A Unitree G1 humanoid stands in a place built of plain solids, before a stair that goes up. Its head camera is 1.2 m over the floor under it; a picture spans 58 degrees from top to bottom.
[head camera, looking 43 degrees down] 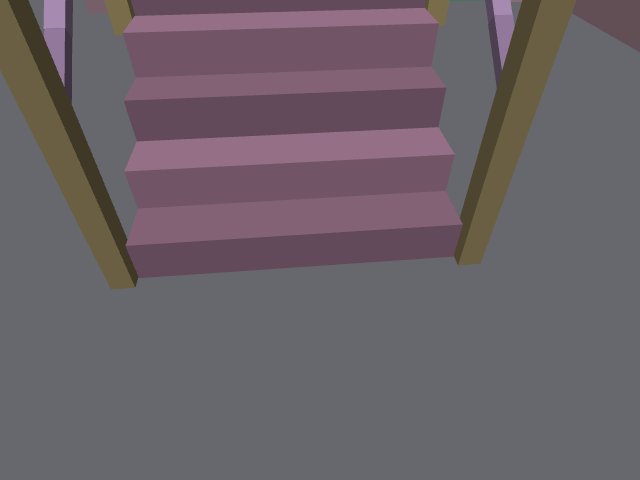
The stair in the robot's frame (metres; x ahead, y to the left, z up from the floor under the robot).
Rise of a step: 0.17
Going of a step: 0.21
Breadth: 1.20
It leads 5 degrees to the left of straight ahead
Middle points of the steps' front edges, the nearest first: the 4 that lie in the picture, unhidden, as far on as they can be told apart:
1.14 0.08 0.17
1.34 0.09 0.33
1.55 0.11 0.50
1.75 0.13 0.67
